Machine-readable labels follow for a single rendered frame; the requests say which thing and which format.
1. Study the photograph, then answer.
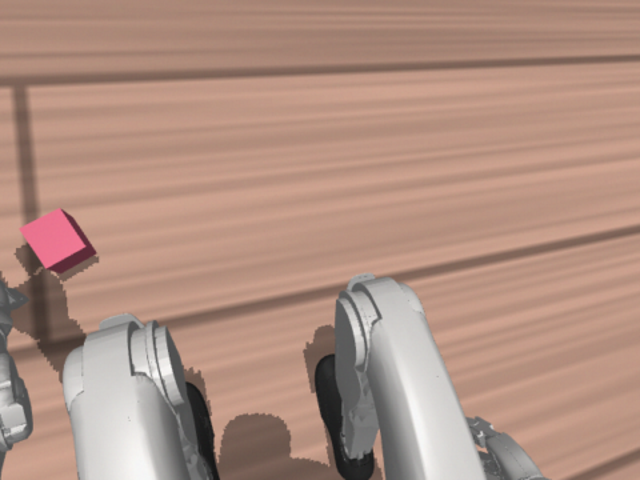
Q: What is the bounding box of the small box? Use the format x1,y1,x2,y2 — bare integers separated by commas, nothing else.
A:
19,208,97,274

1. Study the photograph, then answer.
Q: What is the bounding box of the right robot foot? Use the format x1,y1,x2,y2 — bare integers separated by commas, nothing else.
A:
315,354,374,480

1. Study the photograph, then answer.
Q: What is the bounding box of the left robot hand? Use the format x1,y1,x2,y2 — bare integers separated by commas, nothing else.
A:
1,281,29,311

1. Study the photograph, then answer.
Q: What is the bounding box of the left robot arm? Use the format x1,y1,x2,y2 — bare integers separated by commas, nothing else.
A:
0,280,33,480

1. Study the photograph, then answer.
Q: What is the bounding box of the right robot hand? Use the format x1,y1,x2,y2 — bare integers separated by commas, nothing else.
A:
466,416,544,480

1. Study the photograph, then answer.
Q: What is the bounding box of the left robot foot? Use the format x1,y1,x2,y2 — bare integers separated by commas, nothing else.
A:
186,382,220,480

